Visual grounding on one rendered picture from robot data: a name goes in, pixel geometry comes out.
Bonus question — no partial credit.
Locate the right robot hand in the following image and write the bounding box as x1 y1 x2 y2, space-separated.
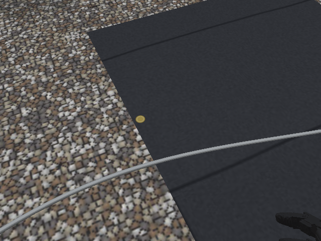
275 212 321 241

